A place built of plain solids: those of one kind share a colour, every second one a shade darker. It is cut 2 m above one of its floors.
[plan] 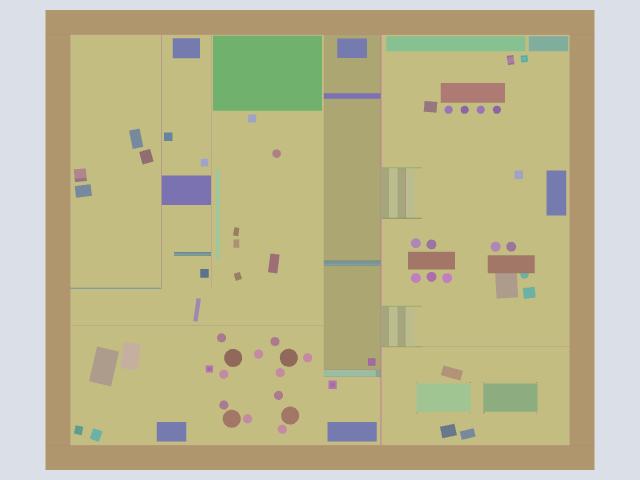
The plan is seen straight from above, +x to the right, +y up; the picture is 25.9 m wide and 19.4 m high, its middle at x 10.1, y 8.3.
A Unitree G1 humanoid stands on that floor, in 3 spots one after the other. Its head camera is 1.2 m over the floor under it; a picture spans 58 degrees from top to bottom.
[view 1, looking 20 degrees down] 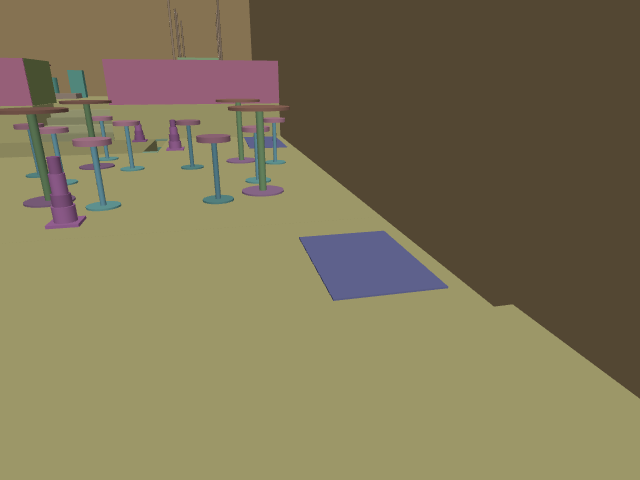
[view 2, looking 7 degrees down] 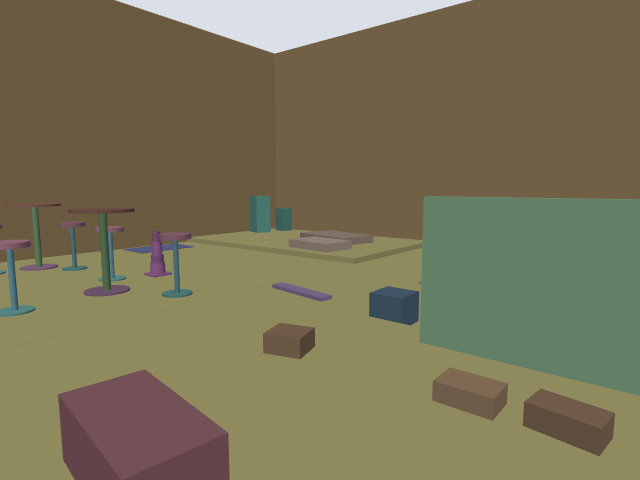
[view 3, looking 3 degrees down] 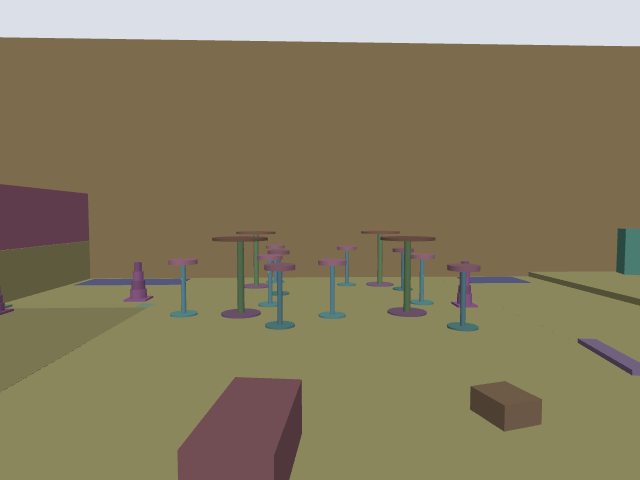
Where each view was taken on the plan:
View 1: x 1.14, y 1.58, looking -13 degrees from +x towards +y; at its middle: low_mat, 3.76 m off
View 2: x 9.04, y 8.95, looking -141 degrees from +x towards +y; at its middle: pallet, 8.54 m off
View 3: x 7.98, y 9.34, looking -92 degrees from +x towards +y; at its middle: wall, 9.36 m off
